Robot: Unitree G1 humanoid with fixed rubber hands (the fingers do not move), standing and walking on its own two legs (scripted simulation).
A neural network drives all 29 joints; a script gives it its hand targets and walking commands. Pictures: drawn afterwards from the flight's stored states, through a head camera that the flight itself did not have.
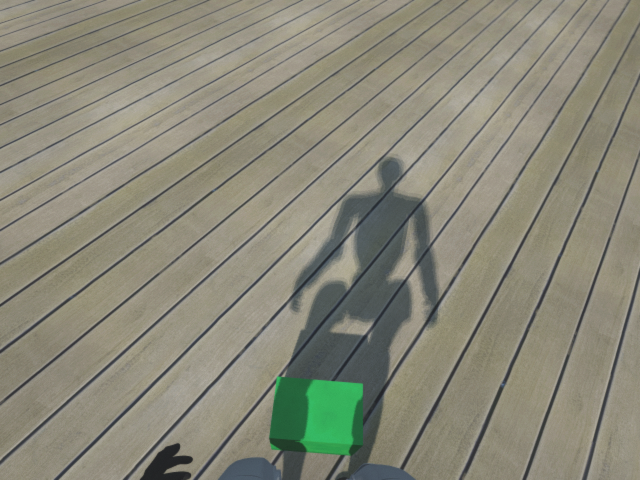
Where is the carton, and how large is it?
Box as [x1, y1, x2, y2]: [269, 377, 362, 455]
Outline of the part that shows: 277,377 269,435 272,449 351,455 362,445 362,384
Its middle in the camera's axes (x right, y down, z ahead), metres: -0.02 +0.47 +1.04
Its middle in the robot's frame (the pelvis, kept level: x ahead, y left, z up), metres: +0.32 -0.03 -0.66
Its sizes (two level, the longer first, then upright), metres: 0.227 0.146 0.193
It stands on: the floor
